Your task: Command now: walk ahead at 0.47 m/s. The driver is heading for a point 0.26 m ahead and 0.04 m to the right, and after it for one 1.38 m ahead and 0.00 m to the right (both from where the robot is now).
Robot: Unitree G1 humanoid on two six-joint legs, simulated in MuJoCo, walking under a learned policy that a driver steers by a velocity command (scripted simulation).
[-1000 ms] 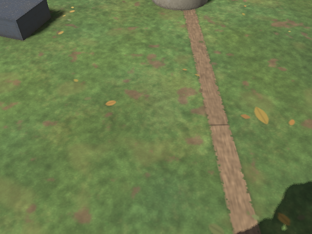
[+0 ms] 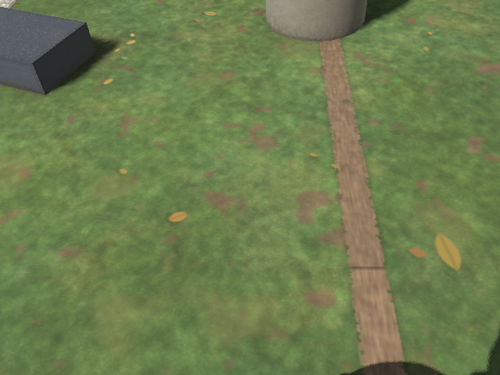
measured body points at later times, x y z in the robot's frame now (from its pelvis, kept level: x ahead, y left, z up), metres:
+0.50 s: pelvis +0.23 +0.04 -0.01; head +0.26 +0.03 +0.44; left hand +0.34 +0.29 -0.14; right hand +0.31 -0.22 -0.15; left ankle +0.31 +0.13 -0.75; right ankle +0.27 -0.12 -0.72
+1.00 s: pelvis +0.31 +0.00 -0.01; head +0.32 +0.00 +0.44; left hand +0.36 +0.25 -0.16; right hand +0.36 -0.26 -0.16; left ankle +0.31 +0.13 -0.75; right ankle +0.29 -0.12 -0.75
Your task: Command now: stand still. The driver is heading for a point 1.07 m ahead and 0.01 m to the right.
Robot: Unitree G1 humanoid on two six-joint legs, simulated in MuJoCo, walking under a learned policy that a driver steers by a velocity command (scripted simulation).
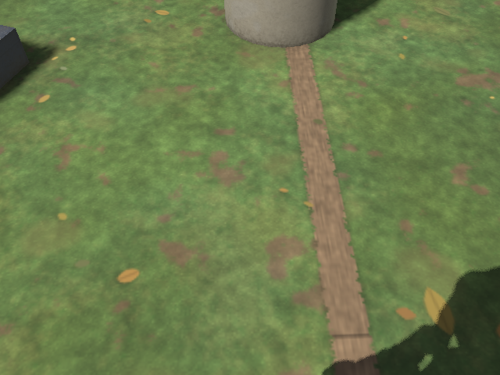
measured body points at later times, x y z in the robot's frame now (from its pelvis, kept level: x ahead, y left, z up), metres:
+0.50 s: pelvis +0.00 +0.00 +0.00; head +0.01 +0.00 +0.45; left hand +0.02 +0.24 -0.15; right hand +0.03 -0.25 -0.15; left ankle +0.00 +0.12 -0.74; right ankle -0.02 -0.12 -0.74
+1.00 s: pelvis +0.00 +0.00 +0.00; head +0.01 +0.00 +0.45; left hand -0.01 +0.23 -0.16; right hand +0.00 -0.23 -0.16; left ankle +0.00 +0.12 -0.74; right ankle -0.02 -0.12 -0.74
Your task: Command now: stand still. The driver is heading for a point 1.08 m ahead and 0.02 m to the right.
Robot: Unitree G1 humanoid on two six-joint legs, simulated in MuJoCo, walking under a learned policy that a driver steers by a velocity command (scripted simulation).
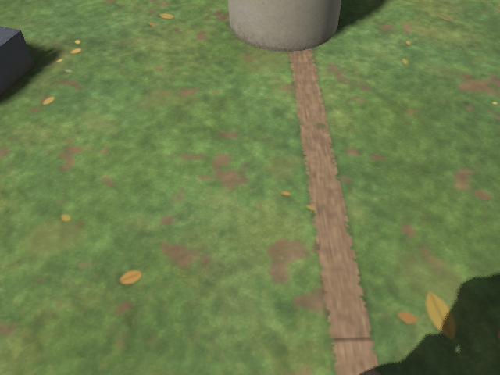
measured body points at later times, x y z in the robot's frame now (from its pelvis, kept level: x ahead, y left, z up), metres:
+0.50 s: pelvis +0.00 +0.00 +0.00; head +0.02 +0.00 +0.45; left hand -0.01 +0.23 -0.16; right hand -0.01 -0.23 -0.16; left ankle +0.00 +0.12 -0.74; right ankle -0.01 -0.12 -0.74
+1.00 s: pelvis +0.00 +0.00 +0.00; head +0.02 +0.00 +0.45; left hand -0.02 +0.23 -0.16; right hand -0.01 -0.23 -0.16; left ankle +0.00 +0.12 -0.74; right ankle -0.01 -0.12 -0.74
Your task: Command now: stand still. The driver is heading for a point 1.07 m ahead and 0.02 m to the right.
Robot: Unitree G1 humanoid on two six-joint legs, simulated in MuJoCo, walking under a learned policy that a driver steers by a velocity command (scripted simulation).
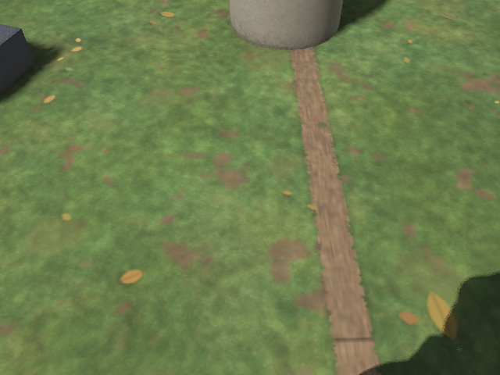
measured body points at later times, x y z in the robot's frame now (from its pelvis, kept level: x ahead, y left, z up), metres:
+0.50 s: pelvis +0.11 +0.04 +0.00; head +0.11 +0.06 +0.45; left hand +0.18 +0.29 -0.14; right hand +0.04 -0.19 -0.14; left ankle +0.03 +0.13 -0.74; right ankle +0.09 -0.10 -0.64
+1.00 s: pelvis +0.40 -0.01 +0.00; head +0.41 -0.01 +0.45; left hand +0.44 +0.25 -0.13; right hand +0.49 -0.27 -0.13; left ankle +0.42 +0.15 -0.65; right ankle +0.42 -0.09 -0.74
